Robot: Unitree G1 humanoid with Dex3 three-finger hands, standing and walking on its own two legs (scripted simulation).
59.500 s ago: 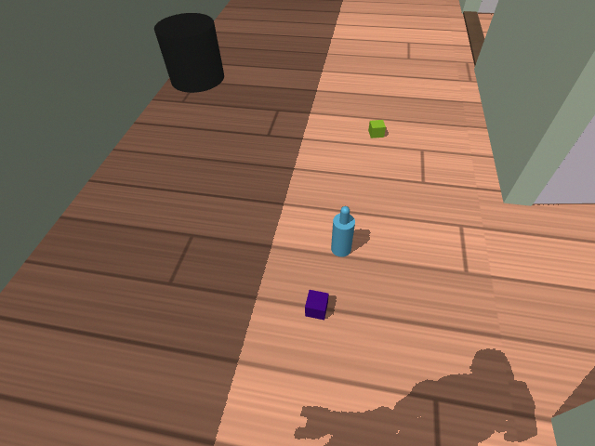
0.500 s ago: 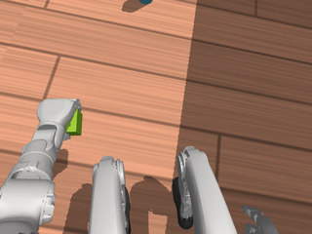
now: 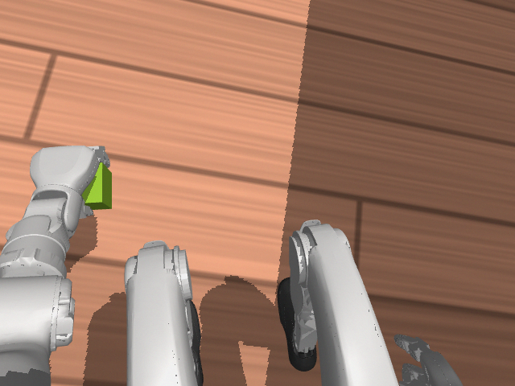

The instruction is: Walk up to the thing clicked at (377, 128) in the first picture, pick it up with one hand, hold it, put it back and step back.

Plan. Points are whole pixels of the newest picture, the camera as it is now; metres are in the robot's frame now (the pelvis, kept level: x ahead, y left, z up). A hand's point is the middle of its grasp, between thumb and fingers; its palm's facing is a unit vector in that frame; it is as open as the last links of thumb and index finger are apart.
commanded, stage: crouch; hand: left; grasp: from above
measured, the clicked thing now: (85, 187) +0.44 +0.27 -0.19
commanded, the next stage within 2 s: lower in 0.34 s
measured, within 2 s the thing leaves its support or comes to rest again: rests again in 1.72 s
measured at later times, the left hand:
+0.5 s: hand (88, 192) +0.43 +0.27 -0.21, palm faces -0.45 -0.01 -0.89, open 9.9 cm
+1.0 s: hand (100, 198) +0.43 +0.27 -0.27, palm faces -0.46 -0.05 -0.89, open 9.9 cm
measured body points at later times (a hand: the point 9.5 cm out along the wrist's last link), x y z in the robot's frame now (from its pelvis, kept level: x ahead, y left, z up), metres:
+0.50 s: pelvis +0.00 +0.00 -0.04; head +0.22 +0.05 +0.34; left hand +0.45 +0.27 -0.16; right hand +0.05 -0.28 -0.16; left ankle +0.08 +0.13 -0.35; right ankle +0.10 -0.13 -0.35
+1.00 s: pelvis +0.00 +0.00 -0.07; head +0.24 +0.06 +0.30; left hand +0.45 +0.27 -0.21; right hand +0.05 -0.29 -0.18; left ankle +0.08 +0.13 -0.35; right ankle +0.10 -0.13 -0.35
